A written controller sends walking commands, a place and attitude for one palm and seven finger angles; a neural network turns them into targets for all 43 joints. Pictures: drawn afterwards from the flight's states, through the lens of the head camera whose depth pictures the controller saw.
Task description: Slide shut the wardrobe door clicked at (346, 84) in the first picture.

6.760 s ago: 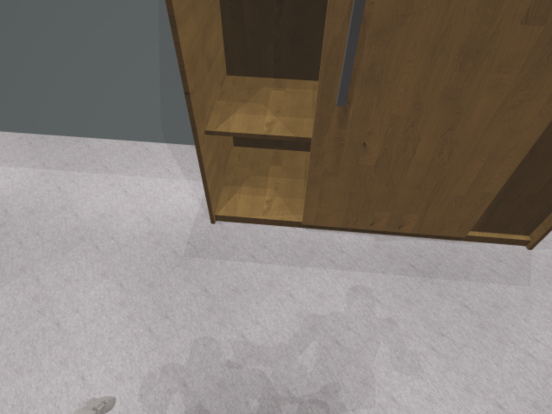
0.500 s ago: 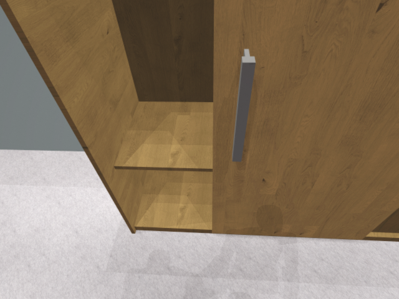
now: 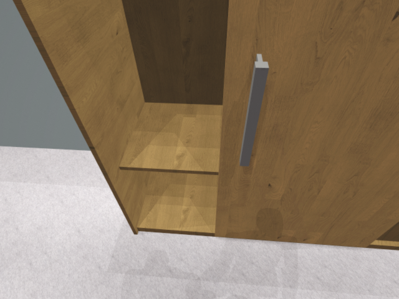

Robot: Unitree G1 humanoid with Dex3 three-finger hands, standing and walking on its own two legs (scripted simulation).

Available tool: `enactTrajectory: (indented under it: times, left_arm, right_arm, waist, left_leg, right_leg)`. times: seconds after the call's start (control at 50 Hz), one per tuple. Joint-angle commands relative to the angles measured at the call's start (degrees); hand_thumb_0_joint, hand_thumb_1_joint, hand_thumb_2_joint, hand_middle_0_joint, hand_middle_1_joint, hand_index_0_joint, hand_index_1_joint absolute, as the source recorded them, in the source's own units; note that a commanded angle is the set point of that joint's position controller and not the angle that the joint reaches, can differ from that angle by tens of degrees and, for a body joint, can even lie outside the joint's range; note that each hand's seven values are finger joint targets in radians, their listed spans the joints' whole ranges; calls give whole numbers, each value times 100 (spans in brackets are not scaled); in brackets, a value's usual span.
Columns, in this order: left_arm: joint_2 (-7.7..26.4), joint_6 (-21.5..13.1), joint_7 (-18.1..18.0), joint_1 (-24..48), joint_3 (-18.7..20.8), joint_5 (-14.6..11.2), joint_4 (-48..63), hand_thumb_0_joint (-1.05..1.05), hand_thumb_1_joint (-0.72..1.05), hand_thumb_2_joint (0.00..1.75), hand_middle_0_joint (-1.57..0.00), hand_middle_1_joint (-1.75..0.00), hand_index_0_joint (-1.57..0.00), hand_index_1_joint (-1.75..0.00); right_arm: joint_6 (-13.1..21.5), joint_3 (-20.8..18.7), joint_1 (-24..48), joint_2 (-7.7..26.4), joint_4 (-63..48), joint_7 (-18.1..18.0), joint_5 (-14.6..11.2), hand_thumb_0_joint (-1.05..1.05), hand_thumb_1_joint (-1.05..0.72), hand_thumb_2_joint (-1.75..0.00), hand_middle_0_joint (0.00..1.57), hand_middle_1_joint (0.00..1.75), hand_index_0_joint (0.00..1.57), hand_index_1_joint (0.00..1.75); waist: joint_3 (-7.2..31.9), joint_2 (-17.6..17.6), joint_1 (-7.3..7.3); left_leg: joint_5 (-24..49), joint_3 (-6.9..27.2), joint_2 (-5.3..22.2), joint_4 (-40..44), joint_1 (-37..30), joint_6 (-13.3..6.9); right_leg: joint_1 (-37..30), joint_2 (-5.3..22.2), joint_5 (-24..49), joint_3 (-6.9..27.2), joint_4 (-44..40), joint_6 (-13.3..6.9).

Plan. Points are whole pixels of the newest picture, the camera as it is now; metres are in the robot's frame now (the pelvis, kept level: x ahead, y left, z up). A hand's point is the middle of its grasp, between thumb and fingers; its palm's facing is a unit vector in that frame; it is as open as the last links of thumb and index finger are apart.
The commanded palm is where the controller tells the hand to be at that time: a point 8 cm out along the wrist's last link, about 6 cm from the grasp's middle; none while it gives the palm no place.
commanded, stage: look again from close up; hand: right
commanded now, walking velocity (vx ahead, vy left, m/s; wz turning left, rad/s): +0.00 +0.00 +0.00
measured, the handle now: (250, 117) +0.52 -0.10 +0.09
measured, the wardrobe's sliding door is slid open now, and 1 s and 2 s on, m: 0.41 0.41 0.41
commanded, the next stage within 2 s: none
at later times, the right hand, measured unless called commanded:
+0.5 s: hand out of the picture -0.03 -0.14 -0.18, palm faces +0.04 +0.99 -0.14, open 7.3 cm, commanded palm none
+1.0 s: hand out of the picture -0.02 -0.13 -0.18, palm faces +0.05 +0.99 -0.15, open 7.3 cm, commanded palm none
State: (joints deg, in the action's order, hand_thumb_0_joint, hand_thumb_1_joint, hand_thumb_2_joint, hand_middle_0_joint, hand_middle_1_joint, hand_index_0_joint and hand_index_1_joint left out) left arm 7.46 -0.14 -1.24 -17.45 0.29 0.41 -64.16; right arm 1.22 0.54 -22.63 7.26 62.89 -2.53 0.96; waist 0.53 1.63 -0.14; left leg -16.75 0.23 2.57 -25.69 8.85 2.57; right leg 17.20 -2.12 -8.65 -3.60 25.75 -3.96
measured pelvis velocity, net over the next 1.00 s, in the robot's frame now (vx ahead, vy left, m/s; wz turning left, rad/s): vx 0.02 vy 0.02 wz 0.00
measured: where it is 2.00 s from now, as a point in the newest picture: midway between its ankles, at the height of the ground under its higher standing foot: outside the picture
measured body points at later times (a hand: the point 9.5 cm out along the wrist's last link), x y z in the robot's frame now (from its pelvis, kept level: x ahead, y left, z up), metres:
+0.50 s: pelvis +0.01 +0.01 +0.00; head +0.02 +0.00 +0.45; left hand +0.01 +0.23 -0.15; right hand -0.03 -0.19 -0.16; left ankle -0.03 +0.15 -0.74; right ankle +0.06 -0.07 -0.74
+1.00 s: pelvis +0.02 +0.02 +0.00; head +0.03 +0.01 +0.45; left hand +0.01 +0.24 -0.16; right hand -0.02 -0.18 -0.16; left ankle -0.03 +0.15 -0.74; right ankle +0.06 -0.07 -0.74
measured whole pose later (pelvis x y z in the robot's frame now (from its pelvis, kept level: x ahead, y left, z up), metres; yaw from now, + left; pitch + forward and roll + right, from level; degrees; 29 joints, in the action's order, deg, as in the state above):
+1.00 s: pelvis +0.02 +0.02 +0.00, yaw +0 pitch +0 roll +0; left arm 7.6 -0.6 -1.8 -17.3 -0.2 0.4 -64.9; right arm 1.1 0.5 -22.0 6.6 63.9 -2.3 0.8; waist -0.1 1.2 -0.4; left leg -18.0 -0.2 1.8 -24.2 6.0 1.3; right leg 14.5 -1.5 -9.9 -3.1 24.4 -2.4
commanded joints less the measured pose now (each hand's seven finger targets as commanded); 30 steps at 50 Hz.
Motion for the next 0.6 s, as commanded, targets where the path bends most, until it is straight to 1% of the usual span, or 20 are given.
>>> enactTrajectory:
  times: [0.0, 0.02, 0.04, 0.08, 0.12, 0.14, 0.18, 0.2, 0.24, 0.3, 0.32, 0.4, 0.42, 0.48, 0.5, 0.52, 0.54, 0.56, 0.58]
  left_arm:
    - [563, -97, 3, -269, 66, -2, 190, 0, 90, 90, -20, -30, -20, -30]
    - [551, -88, 3, -253, 64, -10, 187, 0, 90, 90, -20, -30, -20, -30]
    - [555, -90, 5, -249, 68, -7, 190, 0, 90, 90, -20, -30, -20, -30]
    - [564, -104, -1, -284, 66, -1, 189, 0, 90, 90, -20, -30, -20, -30]
    - [574, -101, -8, -272, 65, -7, 183, 0, 90, 90, -20, -30, -20, -30]
    - [563, -108, -8, -270, 63, -5, 187, 0, 90, 90, -20, -30, -20, -30]
    - [552, -113, -11, -267, 60, -7, 177, 0, 90, 90, -20, -30, -20, -30]
    - [563, -113, -14, -278, 59, -2, 179, 0, 90, 90, -20, -30, -20, -30]
    - [547, -118, -19, -284, 55, -8, 174, 0, 90, 90, -20, -30, -20, -30]
    - [564, -118, -21, -289, 49, -6, 152, 0, 90, 90, -20, -30, -20, -30]
    - [551, -111, -24, -274, 54, -12, 156, 0, 90, 90, -20, -30, -20, -30]
    - [555, -128, -28, -302, 47, -4, 145, 0, 90, 90, -20, -30, -20, -30]
    - [547, -122, -29, -262, 47, -14, 142, 0, 90, 90, -20, -30, -20, -30]
    - [545, -130, -29, -280, 37, -9, 141, 0, 90, 90, -20, -30, -20, -30]
    - [555, -134, -35, -288, 39, -7, 138, 0, 90, 90, -20, -30, -20, -30]
    - [548, -120, -34, -256, 35, -17, 126, 0, 90, 90, -20, -30, -20, -30]
    - [543, -123, -32, -260, 31, -14, 133, 0, 90, 90, -20, -30, -20, -30]
    - [549, -117, -35, -267, 28, -7, 123, 0, 90, 90, -20, -30, -20, -30]
    - [548, -125, -37, -293, 33, -5, 120, 0, 90, 90, -20, -30, -20, -30]
  right_arm:
    - [23, -45, -662, 406, -36, 1, 6, 0, -90, -90, 20, 30, 20, 30]
    - [25, -42, -662, 413, -33, 0, 5, 0, -90, -90, 20, 30, 20, 30]
    - [20, -41, -636, 415, -39, 0, 5, 0, -90, -90, 20, 30, 20, 30]
    - [24, -53, -636, 406, -44, 1, 5, 0, -90, -90, 20, 30, 20, 30]
    - [14, -46, -624, 410, -35, 1, 6, 0, -90, -90, 20, 30, 20, 30]
    - [15, -51, -622, 411, -36, 3, 4, 0, -90, -90, 20, 30, 20, 30]
    - [23, -49, -619, 400, -17, 3, 1, 0, -90, -90, 20, 30, 20, 30]
    - [19, -47, -628, 397, -13, 4, -1, 0, -90, -90, 20, 30, 20, 30]
    - [20, -52, -587, 398, -20, 2, 3, 0, -90, -90, 20, 30, 20, 30]
    - [16, -47, -606, 392, 6, 9, -1, 0, -90, -90, 20, 30, 20, 30]
    - [16, -52, -603, 403, -5, 7, 5, 0, -90, -90, 20, 30, 20, 30]
    - [20, -53, -593, 389, 15, 9, 2, 0, -90, -90, 20, 30, 20, 30]
    - [25, -45, -618, 395, 18, 7, 4, 0, -90, -90, 20, 30, 20, 30]
    - [34, -46, -594, 392, 22, 6, -4, 0, -90, -90, 20, 30, 20, 30]
    - [32, -46, -585, 384, 25, 8, -5, 0, -90, -90, 20, 30, 20, 30]
    - [28, -39, -589, 406, 33, 5, -5, 0, -90, -90, 20, 30, 20, 30]
    - [28, -41, -589, 400, 34, 6, -4, 0, -90, -90, 20, 30, 20, 30]
    - [22, -38, -580, 397, 41, 7, -8, 0, -90, -90, 20, 30, 20, 30]
    - [23, -47, -587, 388, 38, 7, -4, 0, -90, -90, 20, 30, 20, 30]
  waist:
    - [-504, -141, -27]
    - [-556, -49, -42]
    - [-586, -69, -28]
    - [-462, -113, -24]
    - [-551, -124, -38]
    - [-503, -162, -33]
    - [-505, -96, -38]
    - [-466, -149, -27]
    - [-516, -102, -28]
    - [-476, -175, -28]
    - [-540, -120, -37]
    - [-476, -130, -27]
    - [-509, -78, -43]
    - [-487, 13, -25]
    - [-451, -60, -20]
    - [-576, -35, -34]
    - [-544, -90, -24]
    - [-587, -51, -18]
    - [-514, -94, -19]
  left_leg:
    - [59, 226, 272, 520, 655, -382]
    - [40, 233, 264, 553, 646, -382]
    - [39, 228, 280, 552, 667, -381]
    - [142, 220, 268, 512, 619, -380]
    - [145, 201, 253, 529, 599, -373]
    - [177, 205, 263, 511, 590, -376]
    - [219, 203, 272, 528, 582, -373]
    - [223, 215, 277, 528, 594, -379]
    - [277, 212, 272, 544, 559, -373]
    - [240, 196, 274, 546, 569, -369]
    - [232, 186, 267, 580, 549, -367]
    - [308, 183, 286, 561, 536, -371]
    - [326, 208, 287, 610, 530, -373]
    - [391, 204, 307, 611, 522, -372]
    - [402, 228, 292, 610, 511, -371]
    - [348, 203, 293, 646, 547, -369]
    - [354, 224, 300, 643, 534, -369]
    - [315, 205, 290, 636, 564, -375]
    - [337, 205, 293, 623, 527, -376]
  right_leg:
    - [-265, 714, -694, 881, -712, 103]
    - [-229, 714, -691, 873, -683, 102]
    - [-231, 711, -668, 853, -691, 112]
    - [-332, 729, -563, 863, -692, 104]
    - [-283, 740, -583, 873, -706, 93]
    - [-305, 734, -553, 865, -714, 99]
    - [-357, 732, -480, 855, -696, 99]
    - [-418, 736, -442, 841, -698, 101]
    - [-375, 728, -329, 828, -671, 99]
    - [-447, 747, -415, 835, -718, 102]
    - [-395, 739, -422, 826, -692, 101]
    - [-490, 747, -283, 817, -709, 104]
    - [-477, 739, -212, 789, -657, 100]
    - [-541, 731, -42, 766, -619, 107]
    - [-567, 726, -10, 760, -606, 110]
    - [-509, 727, -49, 759, -595, 109]
    - [-518, 721, -47, 755, -609, 116]
    - [-517, 720, -92, 772, -626, 118]
    - [-552, 732, -68, 771, -639, 114]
